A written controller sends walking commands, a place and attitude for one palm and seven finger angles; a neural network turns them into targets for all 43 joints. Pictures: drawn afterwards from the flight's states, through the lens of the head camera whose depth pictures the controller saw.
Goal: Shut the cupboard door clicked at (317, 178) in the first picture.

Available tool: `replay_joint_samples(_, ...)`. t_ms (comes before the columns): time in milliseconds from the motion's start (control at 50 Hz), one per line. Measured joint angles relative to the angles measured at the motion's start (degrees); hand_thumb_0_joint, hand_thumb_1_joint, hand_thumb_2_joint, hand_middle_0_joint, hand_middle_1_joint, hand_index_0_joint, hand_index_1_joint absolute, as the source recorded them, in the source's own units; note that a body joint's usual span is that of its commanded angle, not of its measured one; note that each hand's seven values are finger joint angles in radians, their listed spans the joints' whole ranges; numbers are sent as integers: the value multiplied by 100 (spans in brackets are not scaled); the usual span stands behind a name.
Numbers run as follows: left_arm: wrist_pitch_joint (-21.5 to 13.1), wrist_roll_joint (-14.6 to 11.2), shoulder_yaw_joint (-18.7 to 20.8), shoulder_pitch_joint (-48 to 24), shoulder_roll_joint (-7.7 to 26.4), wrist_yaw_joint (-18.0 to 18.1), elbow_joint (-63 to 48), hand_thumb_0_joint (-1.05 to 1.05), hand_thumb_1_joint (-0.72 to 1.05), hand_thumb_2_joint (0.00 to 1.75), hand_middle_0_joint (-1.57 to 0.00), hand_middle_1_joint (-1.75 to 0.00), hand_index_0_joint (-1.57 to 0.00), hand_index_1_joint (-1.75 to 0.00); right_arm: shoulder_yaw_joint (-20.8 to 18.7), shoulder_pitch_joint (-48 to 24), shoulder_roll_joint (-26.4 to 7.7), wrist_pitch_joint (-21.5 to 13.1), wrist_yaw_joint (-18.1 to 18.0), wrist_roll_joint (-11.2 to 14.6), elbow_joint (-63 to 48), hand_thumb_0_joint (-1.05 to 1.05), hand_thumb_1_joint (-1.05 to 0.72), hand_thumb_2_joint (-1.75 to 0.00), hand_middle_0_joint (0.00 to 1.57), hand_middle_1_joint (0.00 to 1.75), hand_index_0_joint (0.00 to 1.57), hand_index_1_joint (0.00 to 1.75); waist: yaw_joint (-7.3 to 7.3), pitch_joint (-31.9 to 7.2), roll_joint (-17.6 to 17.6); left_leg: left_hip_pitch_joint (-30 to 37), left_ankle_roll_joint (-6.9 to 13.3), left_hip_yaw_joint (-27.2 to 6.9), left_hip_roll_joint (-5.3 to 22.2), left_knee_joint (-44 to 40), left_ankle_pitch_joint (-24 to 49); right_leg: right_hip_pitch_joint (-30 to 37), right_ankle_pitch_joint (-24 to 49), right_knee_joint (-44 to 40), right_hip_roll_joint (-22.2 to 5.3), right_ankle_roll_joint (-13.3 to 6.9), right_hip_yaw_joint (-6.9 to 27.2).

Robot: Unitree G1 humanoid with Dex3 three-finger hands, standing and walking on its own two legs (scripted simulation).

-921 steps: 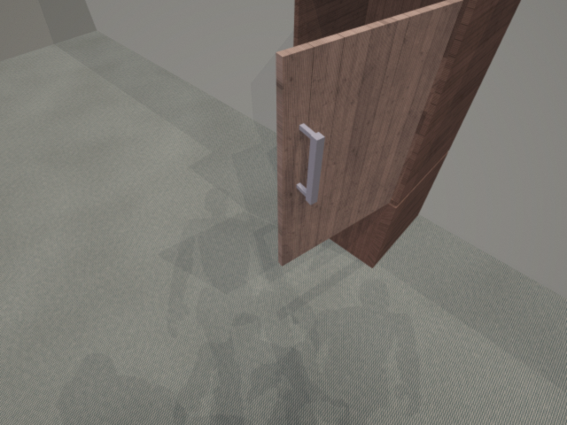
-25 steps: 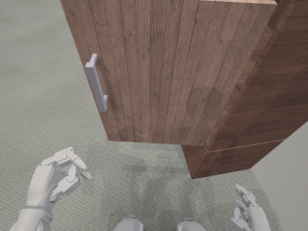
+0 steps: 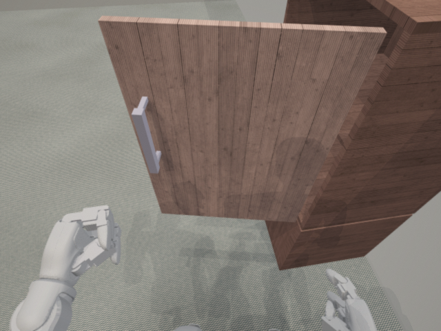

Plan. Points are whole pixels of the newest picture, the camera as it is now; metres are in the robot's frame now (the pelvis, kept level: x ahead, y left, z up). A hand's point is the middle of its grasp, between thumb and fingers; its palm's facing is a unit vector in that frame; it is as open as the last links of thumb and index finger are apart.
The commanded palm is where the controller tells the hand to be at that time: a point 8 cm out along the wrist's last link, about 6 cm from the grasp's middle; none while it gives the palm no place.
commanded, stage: raise the hand and make a fist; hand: left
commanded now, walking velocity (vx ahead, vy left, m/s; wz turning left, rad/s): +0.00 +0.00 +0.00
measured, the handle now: (149, 137) +0.46 +0.19 +0.08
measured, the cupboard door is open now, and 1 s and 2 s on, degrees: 77 77 77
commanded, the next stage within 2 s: bring the fist close to the handle in 0.34 s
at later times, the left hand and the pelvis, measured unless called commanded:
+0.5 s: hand (128, 248) +0.23 +0.17 +0.08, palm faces +0.00 -1.00 -0.06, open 3.1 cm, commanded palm +0.21 +0.22 +0.08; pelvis +0.00 -0.02 +0.00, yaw +0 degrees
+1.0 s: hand (137, 207) +0.29 +0.17 +0.08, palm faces +0.00 -1.00 -0.05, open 3.1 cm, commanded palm +0.28 +0.22 +0.08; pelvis +0.01 -0.01 +0.01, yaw -1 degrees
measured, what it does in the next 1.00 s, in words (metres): stands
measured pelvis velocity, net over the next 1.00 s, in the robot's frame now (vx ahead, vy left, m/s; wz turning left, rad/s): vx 0.01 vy -0.01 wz -0.01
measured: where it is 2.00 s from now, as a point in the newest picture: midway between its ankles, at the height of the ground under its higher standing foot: outside the picture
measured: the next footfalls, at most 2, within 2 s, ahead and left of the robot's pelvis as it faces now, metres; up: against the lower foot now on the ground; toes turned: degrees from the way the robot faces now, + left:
none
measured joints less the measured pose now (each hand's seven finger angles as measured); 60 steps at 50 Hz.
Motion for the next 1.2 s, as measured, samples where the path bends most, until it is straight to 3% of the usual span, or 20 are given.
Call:
replay_joint_samples(180,-53,8,-25,38,-62,53,182,1,90,90,-130,-150,-130,-150,-92,68,-93,-79,-30,17,64,1,-90,-90,20,30,20,30,-68,30,-27,96,-54,35,21,-167,95,30,48,-58,20,-57,38)
replay_joint_samples(520,-248,26,-35,58,-71,60,278,1,90,90,-130,-150,-130,-150,-89,-80,-48,-178,-44,28,145,1,-90,-90,20,30,20,30,-47,-12,16,106,-145,-5,60,-189,81,6,-15,-3,58,-143,0)
replay_joint_samples(780,-162,33,97,-1017,-16,-46,1143,1,90,90,-130,-150,-130,-150,-101,-143,-99,-192,-86,70,367,1,-90,-90,20,30,20,30,-89,-16,-1,82,-139,-2,42,-264,117,-22,12,-64,42,-133,6)
replay_joint_samples(1200,-236,334,4,-2249,-77,378,2169,2,90,90,-130,-150,-130,-150,-135,-118,-63,22,19,46,569,1,-90,-90,20,30,20,30,-178,9,-39,119,-59,134,-7,-435,191,-37,99,-188,-2,-51,145)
